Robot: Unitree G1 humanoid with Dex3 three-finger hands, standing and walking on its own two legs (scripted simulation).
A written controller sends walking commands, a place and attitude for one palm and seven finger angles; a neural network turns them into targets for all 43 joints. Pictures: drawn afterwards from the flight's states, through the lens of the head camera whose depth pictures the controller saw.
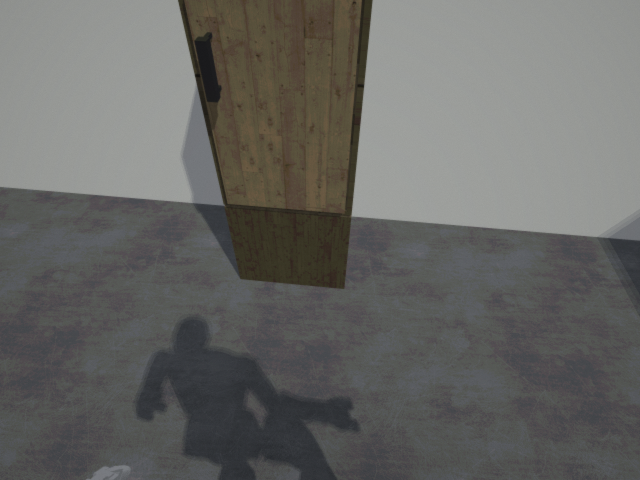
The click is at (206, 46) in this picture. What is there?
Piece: cupboard door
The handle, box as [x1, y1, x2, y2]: [194, 32, 221, 101]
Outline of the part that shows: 207,32 202,37 198,36 194,41 207,101 217,101 220,97 219,91 221,88 220,85 217,84 209,39 211,37 211,32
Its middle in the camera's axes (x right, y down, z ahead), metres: -0.26 -0.39 +0.89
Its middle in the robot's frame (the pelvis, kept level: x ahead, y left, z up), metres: +0.93 +0.31 +0.10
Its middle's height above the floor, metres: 0.87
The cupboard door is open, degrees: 0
